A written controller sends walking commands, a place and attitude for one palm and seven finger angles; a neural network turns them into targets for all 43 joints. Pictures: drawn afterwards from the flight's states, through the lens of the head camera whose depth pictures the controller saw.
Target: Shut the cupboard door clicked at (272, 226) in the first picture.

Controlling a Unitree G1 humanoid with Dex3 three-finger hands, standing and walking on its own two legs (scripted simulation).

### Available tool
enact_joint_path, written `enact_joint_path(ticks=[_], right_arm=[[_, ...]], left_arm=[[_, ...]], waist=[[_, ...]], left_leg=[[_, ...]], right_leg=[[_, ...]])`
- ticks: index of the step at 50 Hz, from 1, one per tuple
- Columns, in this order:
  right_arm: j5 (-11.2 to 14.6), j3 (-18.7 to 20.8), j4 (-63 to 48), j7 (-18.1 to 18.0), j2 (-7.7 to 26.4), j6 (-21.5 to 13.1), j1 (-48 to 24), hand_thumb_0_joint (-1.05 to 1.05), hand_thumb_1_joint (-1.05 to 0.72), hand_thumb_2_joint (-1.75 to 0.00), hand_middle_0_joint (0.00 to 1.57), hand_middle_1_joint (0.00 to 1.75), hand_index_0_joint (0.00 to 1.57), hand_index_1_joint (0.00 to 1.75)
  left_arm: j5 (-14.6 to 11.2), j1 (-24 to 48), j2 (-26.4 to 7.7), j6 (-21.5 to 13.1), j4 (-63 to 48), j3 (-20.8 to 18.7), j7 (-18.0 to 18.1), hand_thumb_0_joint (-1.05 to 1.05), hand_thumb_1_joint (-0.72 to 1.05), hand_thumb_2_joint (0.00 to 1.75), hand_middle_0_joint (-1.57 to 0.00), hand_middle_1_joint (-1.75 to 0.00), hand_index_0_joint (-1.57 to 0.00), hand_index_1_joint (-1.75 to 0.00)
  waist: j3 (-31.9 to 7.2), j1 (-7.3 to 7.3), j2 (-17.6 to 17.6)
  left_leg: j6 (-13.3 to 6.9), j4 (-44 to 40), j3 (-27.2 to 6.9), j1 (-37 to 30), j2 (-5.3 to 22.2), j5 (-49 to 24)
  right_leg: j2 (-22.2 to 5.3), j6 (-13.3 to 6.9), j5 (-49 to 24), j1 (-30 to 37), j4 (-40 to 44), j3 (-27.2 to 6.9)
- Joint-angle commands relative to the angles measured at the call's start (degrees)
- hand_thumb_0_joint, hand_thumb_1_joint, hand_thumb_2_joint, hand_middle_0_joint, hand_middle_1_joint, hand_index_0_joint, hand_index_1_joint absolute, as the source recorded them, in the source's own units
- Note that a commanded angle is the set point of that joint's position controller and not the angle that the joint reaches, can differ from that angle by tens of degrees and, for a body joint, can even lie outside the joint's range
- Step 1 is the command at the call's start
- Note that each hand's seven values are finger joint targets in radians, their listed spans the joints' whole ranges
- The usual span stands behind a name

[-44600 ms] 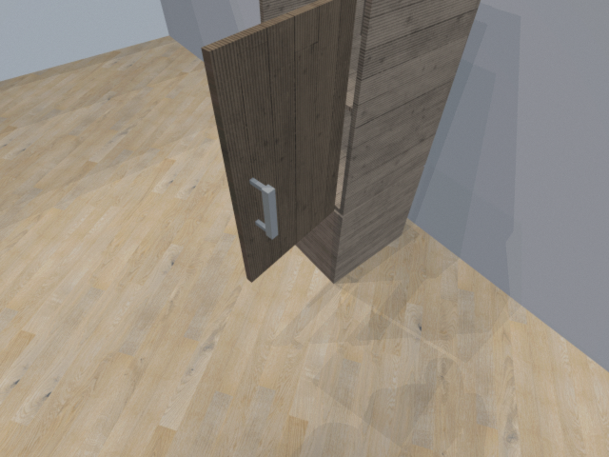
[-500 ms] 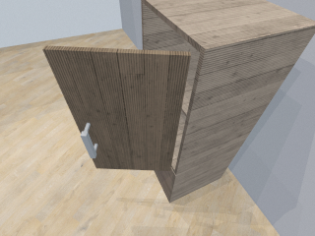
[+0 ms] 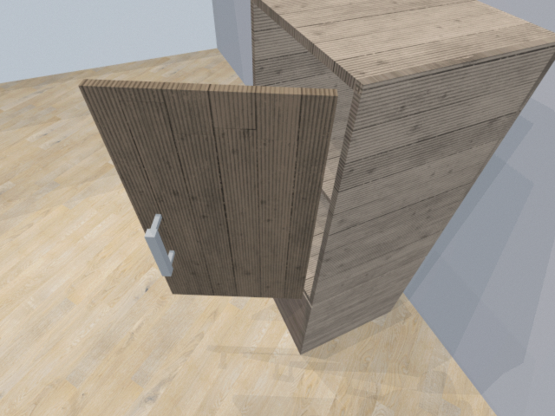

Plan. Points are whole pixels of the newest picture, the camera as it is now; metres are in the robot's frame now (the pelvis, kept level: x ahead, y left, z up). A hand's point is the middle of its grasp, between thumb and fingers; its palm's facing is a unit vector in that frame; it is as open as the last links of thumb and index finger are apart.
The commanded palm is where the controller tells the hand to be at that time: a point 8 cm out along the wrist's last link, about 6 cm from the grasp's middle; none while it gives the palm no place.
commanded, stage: look again from close up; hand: left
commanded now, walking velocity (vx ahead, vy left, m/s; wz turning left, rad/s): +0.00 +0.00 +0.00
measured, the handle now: (162, 246) +0.43 +0.26 -0.09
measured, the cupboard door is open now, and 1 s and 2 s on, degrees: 64 64 64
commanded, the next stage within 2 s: raise the hand and make a fist in 0.04 s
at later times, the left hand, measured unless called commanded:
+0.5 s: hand out of the picture +0.14 +0.16 -0.07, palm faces -0.03 -1.00 +0.03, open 6.5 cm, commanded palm +0.10 +0.23 -0.08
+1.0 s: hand out of the picture +0.13 +0.20 -0.08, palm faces +0.04 -1.00 -0.01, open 4.1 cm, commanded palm +0.10 +0.25 -0.08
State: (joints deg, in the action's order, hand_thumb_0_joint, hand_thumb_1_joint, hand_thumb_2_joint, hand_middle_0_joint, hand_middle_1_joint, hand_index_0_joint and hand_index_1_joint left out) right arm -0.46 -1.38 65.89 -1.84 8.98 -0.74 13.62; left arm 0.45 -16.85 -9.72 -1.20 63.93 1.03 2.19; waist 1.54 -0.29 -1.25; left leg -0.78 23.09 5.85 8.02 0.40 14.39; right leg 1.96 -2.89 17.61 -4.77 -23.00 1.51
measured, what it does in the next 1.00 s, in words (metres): lowers itself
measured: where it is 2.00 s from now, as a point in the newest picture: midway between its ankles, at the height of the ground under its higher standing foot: outside the picture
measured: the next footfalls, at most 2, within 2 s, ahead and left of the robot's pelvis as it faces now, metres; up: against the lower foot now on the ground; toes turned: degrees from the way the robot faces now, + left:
none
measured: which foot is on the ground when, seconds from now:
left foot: down 0.00-1.00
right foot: down 0.00-1.00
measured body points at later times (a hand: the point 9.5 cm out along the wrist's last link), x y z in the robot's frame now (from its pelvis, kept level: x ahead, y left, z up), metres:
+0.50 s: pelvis -0.07 -0.01 -0.10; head -0.03 +0.00 +0.35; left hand +0.13 +0.21 -0.07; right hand +0.15 -0.27 -0.14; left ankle -0.02 +0.11 -0.74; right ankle -0.06 -0.09 -0.74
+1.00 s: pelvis -0.09 +0.02 -0.12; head -0.02 +0.03 +0.33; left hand +0.12 +0.26 -0.07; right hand +0.07 -0.21 -0.20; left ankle -0.02 +0.11 -0.74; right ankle -0.06 -0.08 -0.74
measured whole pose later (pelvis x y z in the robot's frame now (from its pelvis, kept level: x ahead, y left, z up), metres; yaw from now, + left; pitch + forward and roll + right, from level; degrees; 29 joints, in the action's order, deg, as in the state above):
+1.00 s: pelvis -0.09 +0.02 -0.12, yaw +1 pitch +17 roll -3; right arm 1.0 -1.2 31.4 -2.5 11.9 -11.6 16.4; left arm -14.6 -24.3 -12.1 -23.9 -1.4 -5.8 -10.1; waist -10.2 0.8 2.4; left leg -2.5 73.3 -0.3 62.1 0.8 28.2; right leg 1.9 -2.0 31.7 -56.5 -71.2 5.3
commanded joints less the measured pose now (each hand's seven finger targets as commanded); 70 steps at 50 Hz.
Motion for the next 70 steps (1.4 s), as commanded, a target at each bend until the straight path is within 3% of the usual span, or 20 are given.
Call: enact_joint_path(ticks=[1, 6, 7, 8, 9, 10, 11, 13, 14, 17, 19, 22, 24, 27, 30, 33, 40, 45, 52, 70], right_arm=[[-0.11, 1.32, -1.58, -0.32, 6.39, -0.99, 2.56, 0.00, -0.90, -0.90, 0.20, 0.30, 0.20, 0.30], [-0.14, 1.28, -1.46, -0.34, 6.41, -1.06, 2.22, 0.00, -0.90, -0.90, 0.20, 0.30, 0.20, 0.30], [0.33, 1.51, -5.49, 0.22, 6.67, -1.53, -1.07, 0.00, -0.90, -0.90, 0.20, 0.30, 0.20, 0.30], [1.41, 3.72, -21.25, -5.66, 19.23, -12.60, 7.47, 0.00, -0.90, -0.90, 0.20, 0.30, 0.20, 0.30], [3.59, 1.57, -20.97, -6.17, 13.26, -16.53, 2.27, 0.00, -0.90, -0.90, 0.20, 0.30, 0.20, 0.30], [2.46, 2.20, -22.39, -4.21, 10.78, -18.78, 0.60, 0.00, -0.90, -0.90, 0.20, 0.30, 0.20, 0.30], [2.71, 2.95, -21.14, -2.19, 11.15, -19.56, 1.07, 0.00, -0.90, -0.90, 0.20, 0.30, 0.20, 0.30], [1.03, 5.49, -24.95, -0.48, 13.04, -19.71, -0.21, 0.00, -0.90, -0.90, 0.20, 0.30, 0.20, 0.30], [0.61, 5.69, -26.78, 0.07, 12.71, -19.70, -1.85, 0.00, -0.90, -0.90, 0.20, 0.30, 0.20, 0.30], [-0.04, 6.58, -32.09, 2.39, 11.85, -19.53, -4.34, 0.00, -0.90, -0.90, 0.20, 0.30, 0.20, 0.30], [0.34, 7.11, -34.91, 3.37, 11.49, -19.17, -5.85, 0.00, -0.90, -0.90, 0.20, 0.30, 0.20, 0.30], [1.68, 7.15, -42.37, 2.98, 11.57, -16.40, -8.10, 0.00, -0.90, -0.90, 0.20, 0.30, 0.20, 0.30], [2.30, 6.65, -45.65, 1.93, 11.30, -15.24, -8.59, 0.00, -0.90, -0.90, 0.20, 0.30, 0.20, 0.30], [2.19, 5.99, -46.77, 0.39, 10.88, -15.11, -6.42, 0.00, -0.90, -0.90, 0.20, 0.30, 0.20, 0.30], [1.68, 5.13, -45.08, -0.80, 11.36, -16.48, -4.89, 0.00, -0.90, -0.90, 0.20, 0.30, 0.20, 0.30], [1.72, 4.50, -43.50, -1.57, 11.90, -17.26, -4.03, 0.00, -0.90, -0.90, 0.20, 0.30, 0.20, 0.30], [2.97, 3.84, -45.38, -2.26, 10.82, -15.03, -4.95, 0.00, -0.90, -0.90, 0.20, 0.30, 0.20, 0.30], [1.65, 3.92, -44.95, -1.56, 10.26, -14.72, -5.10, 0.00, -0.90, -0.90, 0.20, 0.30, 0.20, 0.30], [1.29, 4.47, -45.31, -1.00, 12.05, -14.80, -3.09, 0.00, -0.90, -0.90, 0.20, 0.30, 0.20, 0.30], [1.11, 3.99, -47.50, -0.69, 12.80, -10.84, -1.64, 0.00, -0.90, -0.90, 0.20, 0.30, 0.20, 0.30]], left_arm=[[0.20, -3.49, -6.51, -0.74, -1.30, -1.20, 0.39, 0.00, 0.90, 0.90, -0.20, -0.30, -0.20, -0.30], [0.18, -3.39, -6.44, -0.67, -1.29, -1.28, 0.32, 0.00, 0.90, 0.90, -0.20, -0.30, -0.20, -0.30], [1.18, -7.54, -5.54, -2.07, 0.02, -1.11, 2.62, 0.00, 0.90, 0.90, -0.20, -0.30, -0.20, -0.30], [-7.05, 41.24, -38.61, -18.31, -90.74, -23.64, 2.63, 0.00, 0.90, 0.90, -0.20, -0.30, -0.20, -0.30], [-7.67, 3.41, -11.13, -14.00, -72.47, -2.60, 3.18, 0.00, 0.90, 0.90, -0.22, -0.32, -0.22, -0.32], [-10.65, -10.02, 0.69, -6.26, -69.79, 0.88, 3.54, 0.00, 0.90, 0.90, -0.24, -0.34, -0.24, -0.34], [-9.40, -3.57, 1.30, -6.04, -63.93, 0.65, 3.37, 0.00, 0.90, 0.90, -0.25, -0.36, -0.25, -0.36], [-9.78, -0.41, -0.48, -11.99, -54.54, -4.30, 0.19, 0.00, 0.90, 0.90, -0.29, -0.40, -0.29, -0.40], [-11.04, -6.45, 0.15, -16.60, -48.40, -6.35, -2.11, 0.00, 0.90, 0.90, -0.31, -0.42, -0.31, -0.42], [-14.75, -19.39, 0.64, -31.37, -46.06, -10.46, -13.67, 0.00, 0.90, 0.90, -0.36, -0.48, -0.36, -0.48], [-15.59, -16.18, -1.77, -40.19, -47.90, -10.53, -21.90, 0.00, 0.90, 0.90, -0.40, -0.52, -0.40, -0.52], [-17.25, -12.77, -8.13, -37.19, -54.56, -15.38, -24.37, 0.00, 0.90, 0.90, -0.46, -0.58, -0.46, -0.58], [-18.42, -7.08, -8.47, -33.43, -62.21, -14.90, -21.93, 0.00, 0.90, 0.90, -0.49, -0.62, -0.49, -0.62], [-17.81, 3.49, -9.43, -34.62, -76.63, -12.85, -17.23, 0.00, 0.90, 0.90, -0.55, -0.68, -0.55, -0.68], [-15.64, 8.23, -8.61, -37.26, -84.60, -7.39, -15.49, 0.00, 0.90, 0.90, -0.60, -0.74, -0.60, -0.74], [-15.29, 3.71, -7.50, -34.69, -77.87, -5.22, -16.84, 0.00, 0.90, 0.90, -0.66, -0.80, -0.66, -0.80], [-16.87, -4.77, -11.26, -22.09, -73.48, -12.81, -16.29, 0.00, 0.90, 0.90, -0.79, -0.94, -0.79, -0.94], [-15.98, -6.06, -8.85, -25.00, -76.69, -12.11, -11.80, 0.00, 0.90, 0.90, -0.88, -1.04, -0.88, -1.04], [-15.37, -6.86, -7.60, -29.29, -76.93, -8.71, -13.17, 0.00, 0.90, 0.90, -1.01, -1.18, -1.01, -1.18], [-15.05, -5.29, -9.36, -26.29, -78.95, -9.92, -13.76, 0.00, 0.90, 0.90, -1.30, -1.50, -1.30, -1.50]], waist=[[1.93, 0.00, 0.81], [2.63, -0.21, 1.10], [3.61, -1.06, 1.44], [-21.09, 8.42, 3.33], [-30.54, 3.16, 26.70], [-24.58, 1.15, 22.14], [-10.48, 4.11, 7.05], [1.75, 5.22, -6.53], [1.20, 3.72, -13.83], [-14.27, -3.15, -15.94], [-17.41, -3.43, -10.68], [-20.38, -5.30, 1.20], [-20.55, -3.75, 0.41], [-21.13, -0.19, 2.23], [-20.97, 3.14, 5.87], [-18.97, 3.71, 4.49], [-23.18, -1.69, 2.00], [-22.65, -1.18, 1.44], [-23.34, -0.11, 4.09], [-23.58, 0.64, 6.88]], left_leg=[[-1.20, -3.23, -6.43, -1.17, 6.20, -12.06], [-1.27, -3.53, -6.63, -0.92, 6.21, -11.92], [0.31, 10.88, -3.86, 4.14, 5.98, -17.81], [-2.16, 9.28, -5.25, -18.80, 3.56, -28.22], [-1.71, 7.08, -7.03, -23.39, 3.05, -40.40], [0.36, 3.35, -8.72, -17.30, 4.49, -48.86], [0.35, 6.11, -9.50, -6.23, 4.55, -39.50], [0.20, 13.91, -9.89, 12.36, 1.48, -12.57], [0.09, 17.91, -9.25, 19.73, 0.28, -5.02], [1.49, 29.29, -6.88, 31.36, -2.52, -7.51], [2.07, 35.29, -6.18, 40.14, -3.23, -2.62], [0.77, 38.96, -3.74, 44.36, -3.74, 3.18], [-0.11, 39.37, -4.32, 45.23, -2.95, 8.51], [-1.33, 43.00, -5.76, 45.79, -1.39, 12.16], [-2.10, 43.60, -7.75, 42.83, -0.24, 11.95], [-1.96, 43.81, -8.70, 45.82, -0.20, 14.62], [-1.66, 40.59, -8.65, 46.69, -0.41, 12.22], [-1.34, 38.51, -10.22, 43.80, 0.05, 9.35], [-0.74, 37.47, -11.43, 42.02, 0.22, 11.71], [0.61, 36.04, -14.29, 38.15, 0.75, 10.53]], right_leg=[[-8.43, 0.30, -18.35, -4.28, 3.44, -6.52], [-8.44, 0.28, -17.15, -4.78, 3.71, -6.56], [-11.84, 3.92, -43.46, -6.59, 2.39, -9.11], [-5.42, 2.96, -41.26, -8.64, -11.58, -2.08], [-1.28, 2.08, -21.77, -12.29, -18.21, 1.11], [-0.91, 1.88, -5.31, -14.60, -17.16, 3.63], [-1.49, 2.61, -3.72, -22.18, -15.66, 2.93], [-2.28, 2.36, -6.09, -29.98, -11.91, 4.10], [-2.77, 2.69, -4.81, -32.60, -13.92, 3.27], [-4.00, 3.19, -23.59, -29.47, -28.45, -1.06], [-4.69, 3.24, -18.79, -32.61, -33.68, -5.46], [-4.88, 2.05, -1.64, -33.66, -32.82, -10.22], [-4.13, 2.28, 11.52, -37.24, -29.80, -10.83], [-3.64, 2.84, 20.44, -42.19, -28.30, -12.49], [-1.31, 1.32, 18.64, -49.03, -31.95, -7.99], [-0.83, 1.29, 20.40, -50.78, -32.61, -6.17], [-1.09, 1.35, 20.50, -42.54, -31.57, -5.47], [-0.05, 0.93, 13.05, -45.46, -36.01, -0.20], [-0.20, 0.53, 12.30, -49.59, -38.75, 1.66], [0.90, 0.15, 8.40, -51.26, -40.35, 3.30]])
